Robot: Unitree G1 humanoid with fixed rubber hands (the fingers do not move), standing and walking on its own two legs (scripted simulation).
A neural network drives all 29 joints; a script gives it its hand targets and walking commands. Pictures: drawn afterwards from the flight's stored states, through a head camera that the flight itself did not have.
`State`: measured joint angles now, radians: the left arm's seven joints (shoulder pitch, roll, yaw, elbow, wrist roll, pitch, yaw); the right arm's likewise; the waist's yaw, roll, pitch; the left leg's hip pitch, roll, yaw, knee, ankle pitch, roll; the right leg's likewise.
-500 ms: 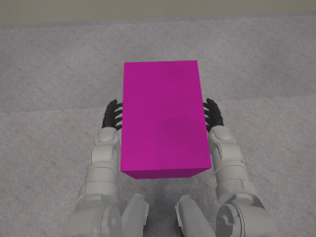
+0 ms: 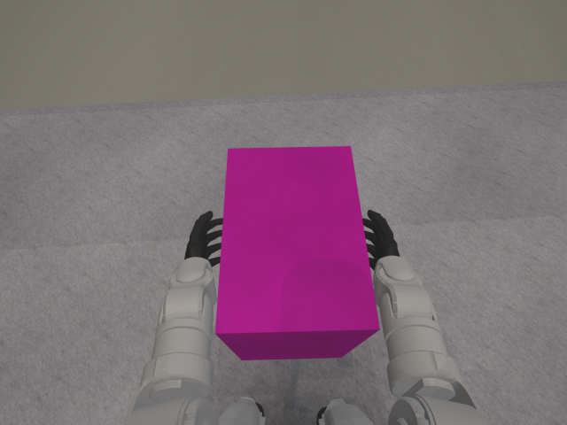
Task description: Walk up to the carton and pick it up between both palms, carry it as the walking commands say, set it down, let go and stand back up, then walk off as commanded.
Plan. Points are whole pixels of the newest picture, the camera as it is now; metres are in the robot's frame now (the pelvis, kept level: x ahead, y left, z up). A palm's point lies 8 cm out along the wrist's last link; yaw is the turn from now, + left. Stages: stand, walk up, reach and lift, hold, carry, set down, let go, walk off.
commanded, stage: reach and lift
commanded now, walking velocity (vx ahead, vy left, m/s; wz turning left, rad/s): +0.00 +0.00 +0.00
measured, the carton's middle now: (290, 264) +0.36 +0.01 -0.09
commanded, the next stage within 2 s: hold in 1.76 s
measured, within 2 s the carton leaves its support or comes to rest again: neither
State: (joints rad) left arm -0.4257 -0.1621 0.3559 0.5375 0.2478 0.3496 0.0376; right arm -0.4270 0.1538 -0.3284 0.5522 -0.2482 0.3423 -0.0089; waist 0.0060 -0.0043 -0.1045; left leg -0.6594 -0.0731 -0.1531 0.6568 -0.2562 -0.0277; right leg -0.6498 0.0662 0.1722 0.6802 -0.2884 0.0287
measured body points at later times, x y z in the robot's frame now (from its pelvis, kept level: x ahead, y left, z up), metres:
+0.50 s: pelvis +0.01 +0.00 +0.02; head +0.01 +0.00 +0.47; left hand +0.33 +0.15 +0.03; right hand +0.33 -0.14 +0.03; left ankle +0.03 +0.13 -0.72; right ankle +0.02 -0.13 -0.72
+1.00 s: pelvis +0.00 +0.00 +0.03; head -0.04 +0.00 +0.47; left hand +0.31 +0.15 +0.07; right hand +0.32 -0.14 +0.07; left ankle +0.03 +0.13 -0.72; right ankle +0.02 -0.13 -0.72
